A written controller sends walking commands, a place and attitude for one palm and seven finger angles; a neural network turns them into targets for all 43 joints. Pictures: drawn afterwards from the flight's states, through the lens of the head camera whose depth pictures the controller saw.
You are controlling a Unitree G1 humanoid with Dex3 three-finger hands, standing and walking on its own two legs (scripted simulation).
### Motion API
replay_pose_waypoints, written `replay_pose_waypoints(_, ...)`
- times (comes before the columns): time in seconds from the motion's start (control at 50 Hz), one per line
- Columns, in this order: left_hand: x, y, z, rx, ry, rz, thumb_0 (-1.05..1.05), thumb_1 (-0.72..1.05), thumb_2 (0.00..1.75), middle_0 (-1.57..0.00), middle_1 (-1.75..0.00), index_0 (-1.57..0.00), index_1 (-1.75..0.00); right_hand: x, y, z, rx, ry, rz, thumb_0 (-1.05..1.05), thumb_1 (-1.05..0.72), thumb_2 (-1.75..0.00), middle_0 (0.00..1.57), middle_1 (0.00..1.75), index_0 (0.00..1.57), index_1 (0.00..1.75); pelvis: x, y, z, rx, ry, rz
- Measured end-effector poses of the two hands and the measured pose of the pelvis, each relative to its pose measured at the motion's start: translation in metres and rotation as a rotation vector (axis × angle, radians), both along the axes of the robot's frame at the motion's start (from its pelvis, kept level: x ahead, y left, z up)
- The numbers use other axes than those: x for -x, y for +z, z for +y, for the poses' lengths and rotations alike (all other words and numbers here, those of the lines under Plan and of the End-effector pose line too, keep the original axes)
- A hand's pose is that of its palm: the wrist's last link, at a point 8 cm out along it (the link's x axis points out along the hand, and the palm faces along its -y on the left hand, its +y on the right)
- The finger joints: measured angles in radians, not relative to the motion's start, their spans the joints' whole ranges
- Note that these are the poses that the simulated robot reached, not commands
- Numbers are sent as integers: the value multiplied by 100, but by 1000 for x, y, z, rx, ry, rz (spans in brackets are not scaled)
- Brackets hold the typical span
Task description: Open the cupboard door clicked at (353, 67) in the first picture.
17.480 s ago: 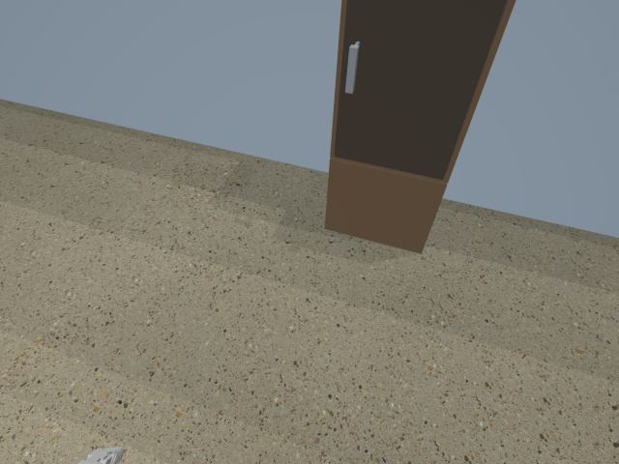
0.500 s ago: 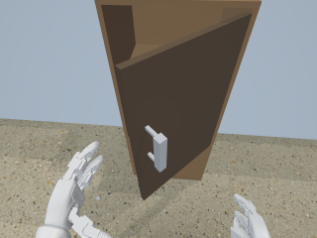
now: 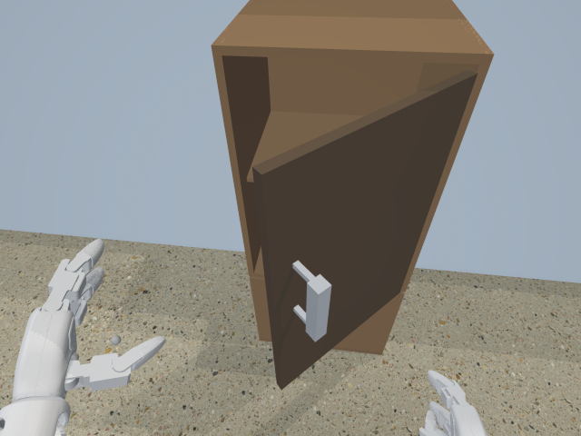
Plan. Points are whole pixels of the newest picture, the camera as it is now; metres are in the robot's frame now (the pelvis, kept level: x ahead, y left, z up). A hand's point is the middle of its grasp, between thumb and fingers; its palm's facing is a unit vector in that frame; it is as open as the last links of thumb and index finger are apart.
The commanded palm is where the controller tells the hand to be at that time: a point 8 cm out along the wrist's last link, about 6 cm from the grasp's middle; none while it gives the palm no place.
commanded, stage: draw the hand back to the body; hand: left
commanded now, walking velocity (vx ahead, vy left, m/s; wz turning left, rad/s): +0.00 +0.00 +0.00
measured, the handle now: (308, 300) +0.32 +0.01 +0.02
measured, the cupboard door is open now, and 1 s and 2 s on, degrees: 46 46 46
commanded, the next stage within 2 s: step back with the hand held close in 0.66 s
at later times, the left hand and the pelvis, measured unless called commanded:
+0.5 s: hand (72, 313) +0.19 +0.25 +0.16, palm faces +0.44 -0.82 -0.38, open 7.7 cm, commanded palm +0.14 +0.29 +0.19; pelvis +0.00 -0.01 +0.02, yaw -1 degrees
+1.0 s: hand (90, 309) +0.20 +0.23 +0.16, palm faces +0.37 -0.81 -0.46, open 7.5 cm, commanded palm +0.14 +0.27 +0.19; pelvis -0.02 -0.02 +0.02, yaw -3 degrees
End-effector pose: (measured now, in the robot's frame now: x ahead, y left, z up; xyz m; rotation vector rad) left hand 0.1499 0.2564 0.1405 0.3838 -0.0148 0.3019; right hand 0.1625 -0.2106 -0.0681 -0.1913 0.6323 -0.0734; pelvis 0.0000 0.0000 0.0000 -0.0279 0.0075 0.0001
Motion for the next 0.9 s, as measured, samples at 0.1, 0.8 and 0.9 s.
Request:
replay_pose_waypoints(0.1,-1,20,13,-39,35,-56,0,28,63,-19,-30,-18,-30,-4,5,0,-3,2,-3,1,-90,-90,21,30,20,30,-2,6,1,-3,-5,-24)
replay_pose_waypoints(0.8,6,48,13,-83,115,-128,2,89,90,-21,-30,-21,-30,-4,10,-34,-3,-10,17,1,-90,-90,20,30,20,30,4,18,-25,-15,-15,-90)
replay_pose_waypoints(0.9,0,57,18,-148,108,-158,2,89,90,-22,-30,-21,-30,3,10,-41,3,-29,39,1,-90,-90,21,30,20,30,10,18,-27,-7,-24,-56)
